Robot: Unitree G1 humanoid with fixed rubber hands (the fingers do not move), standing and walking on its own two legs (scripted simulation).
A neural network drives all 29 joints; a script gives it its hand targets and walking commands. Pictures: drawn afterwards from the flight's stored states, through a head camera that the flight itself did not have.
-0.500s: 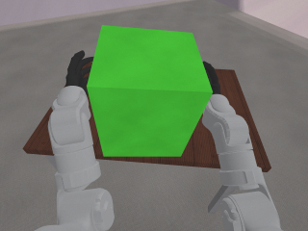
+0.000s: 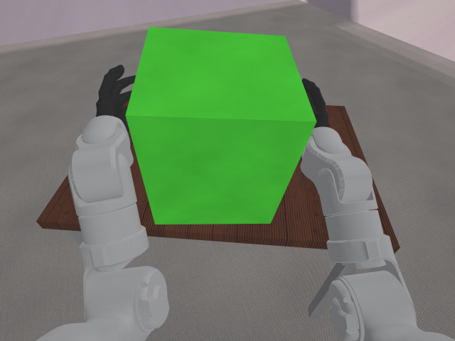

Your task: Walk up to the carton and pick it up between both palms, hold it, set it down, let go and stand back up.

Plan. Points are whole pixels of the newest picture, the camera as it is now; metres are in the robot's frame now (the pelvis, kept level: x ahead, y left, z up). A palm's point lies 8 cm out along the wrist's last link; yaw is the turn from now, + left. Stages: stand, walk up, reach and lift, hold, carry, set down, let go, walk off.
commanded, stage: hold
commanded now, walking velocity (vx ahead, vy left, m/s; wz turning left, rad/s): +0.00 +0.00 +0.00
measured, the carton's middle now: (216, 135) +0.39 +0.01 +0.19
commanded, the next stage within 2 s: none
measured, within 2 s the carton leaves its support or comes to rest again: neither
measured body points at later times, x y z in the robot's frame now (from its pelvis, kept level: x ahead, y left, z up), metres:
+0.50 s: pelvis -0.01 +0.00 +0.00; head -0.03 -0.01 +0.45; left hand +0.37 +0.16 +0.25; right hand +0.38 -0.15 +0.23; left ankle +0.00 +0.09 -0.76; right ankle +0.02 -0.10 -0.76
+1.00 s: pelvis +0.00 +0.00 +0.00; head -0.03 -0.01 +0.45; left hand +0.37 +0.16 +0.25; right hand +0.37 -0.15 +0.22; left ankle +0.00 +0.09 -0.76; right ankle +0.02 -0.10 -0.76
